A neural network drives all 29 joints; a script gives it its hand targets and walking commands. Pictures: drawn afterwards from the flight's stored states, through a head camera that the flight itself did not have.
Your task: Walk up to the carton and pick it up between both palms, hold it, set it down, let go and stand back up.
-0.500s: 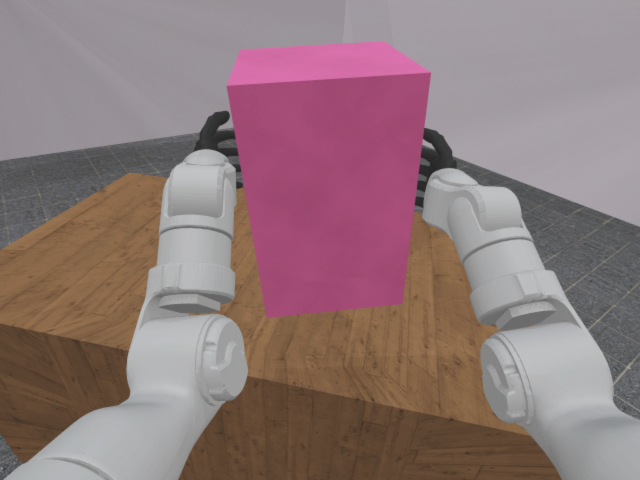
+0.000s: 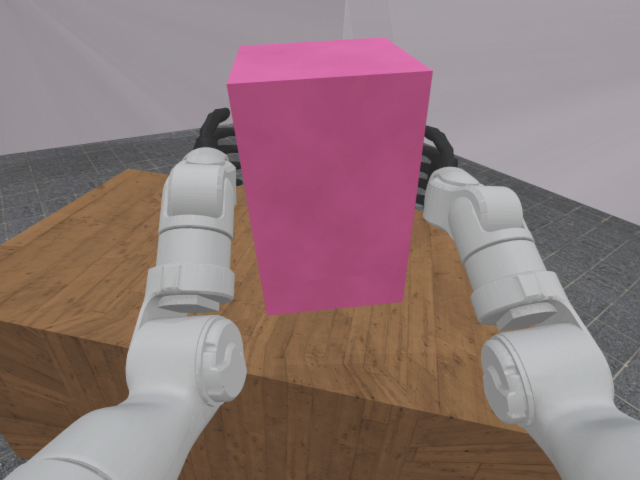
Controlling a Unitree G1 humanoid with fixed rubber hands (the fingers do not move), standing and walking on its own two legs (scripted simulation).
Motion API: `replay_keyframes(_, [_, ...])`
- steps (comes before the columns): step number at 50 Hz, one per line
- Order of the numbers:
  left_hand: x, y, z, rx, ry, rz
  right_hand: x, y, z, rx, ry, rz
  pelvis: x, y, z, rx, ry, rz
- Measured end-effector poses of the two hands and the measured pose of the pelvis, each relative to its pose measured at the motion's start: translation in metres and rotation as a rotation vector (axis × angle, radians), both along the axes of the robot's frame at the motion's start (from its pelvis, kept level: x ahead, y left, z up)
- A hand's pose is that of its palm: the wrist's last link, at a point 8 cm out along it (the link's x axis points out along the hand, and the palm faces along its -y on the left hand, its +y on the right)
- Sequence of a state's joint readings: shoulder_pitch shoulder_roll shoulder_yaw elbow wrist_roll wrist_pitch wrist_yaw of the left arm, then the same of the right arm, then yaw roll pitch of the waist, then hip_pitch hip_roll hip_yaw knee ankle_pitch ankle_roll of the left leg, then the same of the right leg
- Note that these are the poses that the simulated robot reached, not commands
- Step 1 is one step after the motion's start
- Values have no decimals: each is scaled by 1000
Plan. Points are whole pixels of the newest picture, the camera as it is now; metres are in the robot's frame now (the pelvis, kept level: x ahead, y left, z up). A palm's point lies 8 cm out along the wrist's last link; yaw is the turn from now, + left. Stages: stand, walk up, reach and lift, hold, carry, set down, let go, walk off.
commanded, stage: hold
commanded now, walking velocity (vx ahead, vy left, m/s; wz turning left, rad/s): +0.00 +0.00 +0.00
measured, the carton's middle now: (324, 179) +0.40 +0.01 +0.26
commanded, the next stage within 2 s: none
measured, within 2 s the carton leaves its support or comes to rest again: neither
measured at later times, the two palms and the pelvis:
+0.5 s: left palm (208, 166) +0.36 +0.15 +0.29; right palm (439, 185) +0.35 -0.12 +0.28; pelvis +0.00 +0.00 +0.00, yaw +0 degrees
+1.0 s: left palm (208, 165) +0.36 +0.15 +0.29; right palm (439, 181) +0.35 -0.12 +0.29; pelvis +0.00 +0.00 +0.00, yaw +0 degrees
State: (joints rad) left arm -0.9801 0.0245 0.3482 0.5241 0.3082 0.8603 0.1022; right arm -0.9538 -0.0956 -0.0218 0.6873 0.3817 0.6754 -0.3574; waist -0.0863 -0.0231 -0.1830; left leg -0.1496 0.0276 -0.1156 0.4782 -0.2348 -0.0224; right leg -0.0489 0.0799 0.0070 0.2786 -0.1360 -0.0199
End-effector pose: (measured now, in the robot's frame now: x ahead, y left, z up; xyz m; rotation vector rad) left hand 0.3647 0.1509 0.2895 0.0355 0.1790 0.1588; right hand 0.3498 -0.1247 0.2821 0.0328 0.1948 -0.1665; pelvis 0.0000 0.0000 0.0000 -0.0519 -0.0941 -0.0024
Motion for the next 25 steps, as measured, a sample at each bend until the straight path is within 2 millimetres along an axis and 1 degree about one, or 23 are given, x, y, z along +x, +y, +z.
replay_keyframes(12, [1,-3,-2,-7,5,-3,-1,-2,-2,2,5,-6,1,1,0,2,-2,-4])
replay_keyframes(25, [-2,0,1,-12,-10,6,-1,0,0,5,-9,3,1,1,0,1,-2,-2])
